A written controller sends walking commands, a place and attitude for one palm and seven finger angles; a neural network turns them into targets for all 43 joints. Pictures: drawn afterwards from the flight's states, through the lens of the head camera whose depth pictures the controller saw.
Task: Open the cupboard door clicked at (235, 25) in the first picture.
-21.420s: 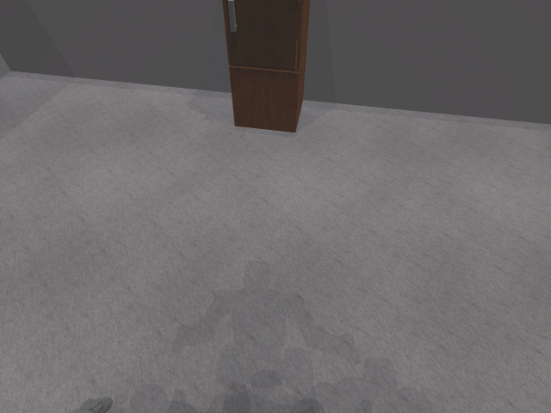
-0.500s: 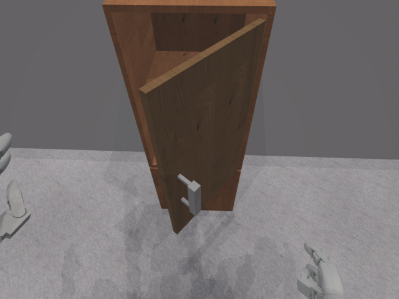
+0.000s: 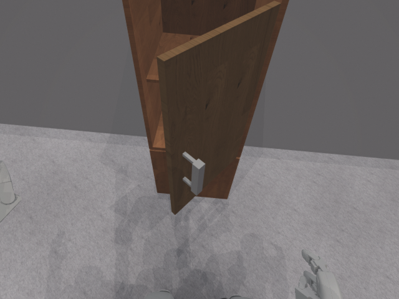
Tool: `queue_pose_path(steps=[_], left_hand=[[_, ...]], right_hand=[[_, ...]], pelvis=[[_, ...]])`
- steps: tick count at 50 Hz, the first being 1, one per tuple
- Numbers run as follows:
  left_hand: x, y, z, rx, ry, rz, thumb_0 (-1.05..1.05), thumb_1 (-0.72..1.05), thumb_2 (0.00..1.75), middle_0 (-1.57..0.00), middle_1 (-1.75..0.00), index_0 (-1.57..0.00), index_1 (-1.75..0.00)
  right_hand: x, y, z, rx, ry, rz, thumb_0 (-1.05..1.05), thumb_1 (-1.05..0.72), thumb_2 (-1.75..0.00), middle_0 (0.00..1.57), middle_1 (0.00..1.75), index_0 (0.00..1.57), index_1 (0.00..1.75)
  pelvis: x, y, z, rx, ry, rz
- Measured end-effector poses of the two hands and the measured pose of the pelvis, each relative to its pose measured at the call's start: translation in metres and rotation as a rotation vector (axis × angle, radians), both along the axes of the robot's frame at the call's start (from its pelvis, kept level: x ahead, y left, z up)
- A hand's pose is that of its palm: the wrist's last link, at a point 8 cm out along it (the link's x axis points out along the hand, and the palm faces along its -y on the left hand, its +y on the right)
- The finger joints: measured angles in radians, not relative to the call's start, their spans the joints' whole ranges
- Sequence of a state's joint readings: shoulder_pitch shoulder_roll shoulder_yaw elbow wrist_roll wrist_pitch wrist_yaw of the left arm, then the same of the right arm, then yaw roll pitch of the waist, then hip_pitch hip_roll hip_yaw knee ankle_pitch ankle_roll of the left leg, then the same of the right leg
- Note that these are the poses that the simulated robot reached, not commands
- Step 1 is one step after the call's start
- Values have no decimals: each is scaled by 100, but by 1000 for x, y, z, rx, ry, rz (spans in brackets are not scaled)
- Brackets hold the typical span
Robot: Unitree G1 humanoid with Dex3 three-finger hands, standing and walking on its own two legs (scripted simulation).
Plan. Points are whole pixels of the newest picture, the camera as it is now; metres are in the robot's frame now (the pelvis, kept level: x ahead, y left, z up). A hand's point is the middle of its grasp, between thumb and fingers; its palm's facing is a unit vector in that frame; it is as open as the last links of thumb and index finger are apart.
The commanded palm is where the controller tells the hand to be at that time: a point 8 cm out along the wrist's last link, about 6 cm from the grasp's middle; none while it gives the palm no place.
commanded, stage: step back with the hand held close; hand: left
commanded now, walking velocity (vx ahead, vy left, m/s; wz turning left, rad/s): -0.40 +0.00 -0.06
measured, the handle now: (191, 173) +0.43 +0.04 -0.08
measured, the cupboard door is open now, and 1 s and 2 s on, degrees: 51 51 51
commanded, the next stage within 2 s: stop stepping back and stand still in 0.70 s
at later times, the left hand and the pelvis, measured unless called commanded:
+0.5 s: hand out of the picture +0.16 +0.26 +0.17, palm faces +0.41 -0.79 -0.46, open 7.4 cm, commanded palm +0.10 +0.29 +0.19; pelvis -0.06 +0.00 +0.01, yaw -4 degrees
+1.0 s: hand out of the picture -0.01 +0.23 +0.17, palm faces +0.31 -0.82 -0.49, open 7.4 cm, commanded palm -0.06 +0.27 +0.19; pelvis -0.22 -0.02 +0.01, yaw -4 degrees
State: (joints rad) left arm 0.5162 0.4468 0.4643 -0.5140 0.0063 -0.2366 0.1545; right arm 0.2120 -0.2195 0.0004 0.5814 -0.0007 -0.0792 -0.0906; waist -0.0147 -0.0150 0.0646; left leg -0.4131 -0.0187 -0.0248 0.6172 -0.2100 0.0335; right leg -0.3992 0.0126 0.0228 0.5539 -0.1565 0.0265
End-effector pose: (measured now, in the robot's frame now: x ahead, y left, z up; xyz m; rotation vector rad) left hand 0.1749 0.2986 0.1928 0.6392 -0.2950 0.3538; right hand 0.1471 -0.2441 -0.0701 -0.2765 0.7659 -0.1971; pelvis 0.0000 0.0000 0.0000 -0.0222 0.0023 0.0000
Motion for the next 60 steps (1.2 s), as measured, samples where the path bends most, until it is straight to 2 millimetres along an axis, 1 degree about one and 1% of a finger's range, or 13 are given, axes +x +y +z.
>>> queue_pose_path(steps=[9, 14, 20, 23, 26, 29, 31, 36, 40, 44, 50, 53, 60], left_hand=[[-19, -6, -2, -39, -11, -20, 1, 89, 89, -21, -30, -21, -30], [-29, 7, -4, -24, -2, -36, 1, 89, 89, -22, -30, -22, -30], [-51, 20, 6, -40, -18, 44, 2, 89, 89, -22, -30, -22, -30], [-56, 11, 2, -87, -10, 43, 2, 89, 90, -21, -30, -21, -30], [-56, -11, -4, -79, 10, -30, 2, 89, 90, -21, -30, -21, -30], [-59, -33, -3, -64, 36, -131, 2, 89, 90, -21, -30, -21, -30], [-67, -42, 2, -34, 45, -191, 2, 89, 89, -21, -30, -21, -30], [-93, -31, 8, 1, 83, -205, 1, 89, 89, -22, -30, -22, -30], [-115, -20, 4, -54, 100, -166, 1, 89, 89, -22, -30, -22, -30], [-152, -24, -3, -102, 112, -134, 2, 89, 89, -21, -30, -21, -30], [-221, -32, -2, -88, 83, -73, 2, 89, 89, -21, -30, -21, -30], [-246, -29, 6, -120, 5, -35, 2, 89, 89, -22, -30, -22, -30], [-260, -14, -1, -190, -103, 7, 1, 89, 90, -21, -30, -21, -30]], right_hand=[[8, 1, 2, 3, -20, 28, 1, -90, -90, 20, 30, 20, 30], [-1, 8, 8, -27, -33, 6, 1, -90, -90, 20, 30, 20, 30], [-11, 23, 14, 1, -28, 63, 1, -90, -90, 20, 30, 20, 30], [-14, 27, 10, 29, -31, 101, 1, -90, -90, 20, 30, 20, 30], [-23, 25, 1, 56, -47, 116, 1, -90, -90, 20, 30, 20, 30], [-43, 17, -2, 84, -59, 78, 1, -90, -90, 20, 30, 21, 30], [-63, 10, 3, 90, -57, 29, 1, -90, -90, 20, 30, 21, 30], [-108, -11, 21, 9, -35, -47, 1, -90, -90, 20, 30, 21, 30], [-142, -24, 31, -30, -38, -54, 1, -90, -90, 20, 30, 20, 30], [-177, -30, 35, -34, -85, -67, 1, -90, -90, 20, 30, 20, 30], [-228, -30, 21, -11, -70, -54, 1, -90, -90, 20, 30, 20, 30], [-257, -26, 15, -1, -14, -57, 1, -90, -90, 20, 30, 20, 30], [-303, -16, 1, -13, -19, -72, 1, -90, -90, 20, 30, 20, 30]], pelvis=[[-15, 0, -2, -1, 9, 2], [-26, 9, -1, -26, 5, 11], [-32, 4, 9, -46, 68, 11], [-44, 0, 10, -26, 103, -33], [-69, -6, 3, 0, 106, -79], [-95, -11, 2, -28, 73, -81], [-102, -13, 4, -24, 63, -74], [-113, -11, 11, -12, 66, -86], [-143, -8, 17, -9, 40, -104], [-173, -9, 15, -16, 9, -104], [-220, -20, 8, 22, -6, -71], [-232, -20, 13, 36, -10, -83], [-260, -8, 5, 9, -10, -39]])
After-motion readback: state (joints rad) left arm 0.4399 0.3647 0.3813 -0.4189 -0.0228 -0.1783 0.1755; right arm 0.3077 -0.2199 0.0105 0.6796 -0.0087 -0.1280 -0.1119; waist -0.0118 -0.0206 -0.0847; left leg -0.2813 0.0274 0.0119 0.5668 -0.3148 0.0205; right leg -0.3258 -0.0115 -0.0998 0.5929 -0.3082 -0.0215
